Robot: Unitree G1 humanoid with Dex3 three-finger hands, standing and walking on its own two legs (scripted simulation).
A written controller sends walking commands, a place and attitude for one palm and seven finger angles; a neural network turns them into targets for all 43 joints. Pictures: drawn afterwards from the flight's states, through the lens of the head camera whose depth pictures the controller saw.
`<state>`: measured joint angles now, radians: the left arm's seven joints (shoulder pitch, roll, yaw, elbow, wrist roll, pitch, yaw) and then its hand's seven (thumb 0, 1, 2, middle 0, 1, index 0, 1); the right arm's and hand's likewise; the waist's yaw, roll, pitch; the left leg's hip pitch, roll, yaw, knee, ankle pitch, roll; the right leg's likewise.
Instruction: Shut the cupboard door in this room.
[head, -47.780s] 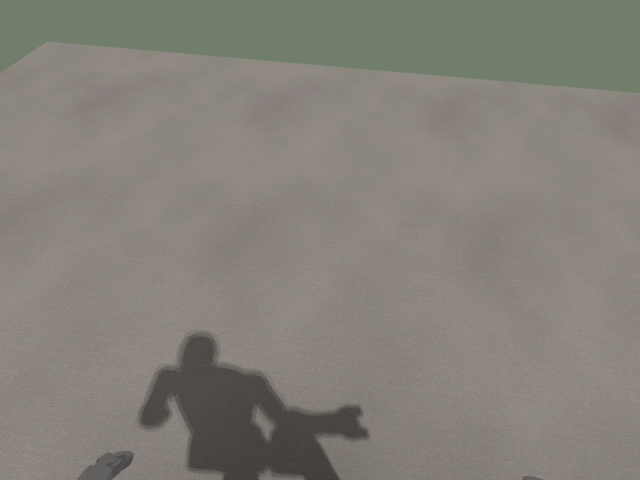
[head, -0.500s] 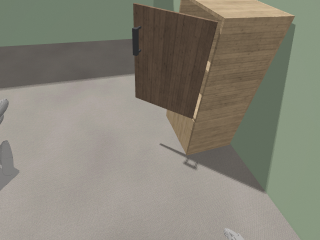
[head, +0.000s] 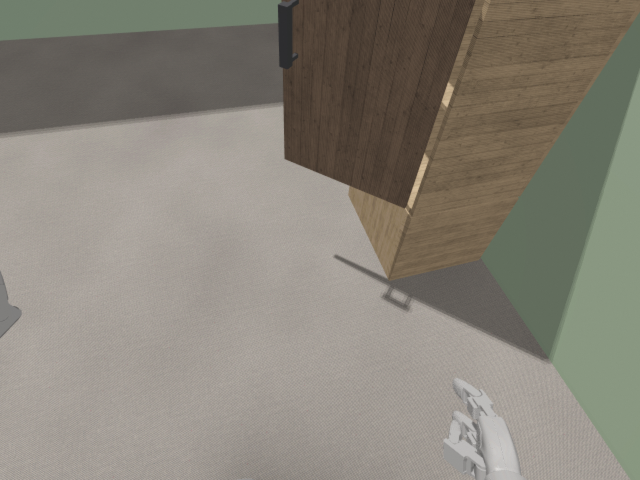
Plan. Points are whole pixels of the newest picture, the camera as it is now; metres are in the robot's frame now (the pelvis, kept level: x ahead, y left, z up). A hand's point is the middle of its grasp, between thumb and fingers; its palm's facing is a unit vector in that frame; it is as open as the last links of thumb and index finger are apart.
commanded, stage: stop stepping back and stand still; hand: left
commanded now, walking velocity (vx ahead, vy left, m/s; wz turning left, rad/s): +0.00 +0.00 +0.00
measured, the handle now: (290, 33) +1.05 +0.11 +0.05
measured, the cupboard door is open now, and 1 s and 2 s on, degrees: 45 45 45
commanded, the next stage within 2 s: let the arm hang, fingers relaxed in 0.48 s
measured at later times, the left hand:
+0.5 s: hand (40, 292) +0.24 +0.26 +0.17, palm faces +0.38 -0.80 -0.46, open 7.5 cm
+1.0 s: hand out of the picture -0.01 +0.20 -0.17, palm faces +0.04 -0.98 -0.18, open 7.0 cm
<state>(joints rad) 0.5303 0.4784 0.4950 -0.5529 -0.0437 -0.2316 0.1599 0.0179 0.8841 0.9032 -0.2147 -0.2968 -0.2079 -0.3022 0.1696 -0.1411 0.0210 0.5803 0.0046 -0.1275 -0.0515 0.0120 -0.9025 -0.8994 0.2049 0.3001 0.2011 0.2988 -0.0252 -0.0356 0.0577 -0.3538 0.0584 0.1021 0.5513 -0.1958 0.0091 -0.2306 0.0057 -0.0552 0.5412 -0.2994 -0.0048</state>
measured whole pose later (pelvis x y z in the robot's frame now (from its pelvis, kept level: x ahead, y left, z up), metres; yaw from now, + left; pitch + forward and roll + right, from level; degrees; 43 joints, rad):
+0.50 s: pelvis +0.04 +0.01 +0.00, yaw +0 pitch +1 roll -1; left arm 0.57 0.43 0.41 -0.50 -0.05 -0.19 0.16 0.02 0.88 0.90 -0.22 -0.30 -0.21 -0.30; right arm 0.19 -0.21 -0.01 0.60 0.02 -0.06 -0.07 0.01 -0.90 -0.90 0.21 0.30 0.20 0.30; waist -0.04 -0.01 -0.03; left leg -0.31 0.06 0.11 0.54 -0.25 0.01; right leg -0.17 0.01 -0.05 0.47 -0.33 -0.01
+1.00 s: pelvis +0.00 +0.02 +0.01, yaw +1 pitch -1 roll -1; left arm 0.36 0.21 0.01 0.97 0.01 0.04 0.02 0.00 0.98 0.90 -0.21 -0.30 -0.20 -0.30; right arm 0.28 -0.19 0.02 1.00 -0.02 0.04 0.00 0.01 -0.90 -0.90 0.21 0.30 0.20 0.30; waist 0.00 -0.04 0.04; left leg -0.31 0.02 0.09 0.48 -0.17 0.04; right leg -0.18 -0.03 -0.07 0.47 -0.28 0.01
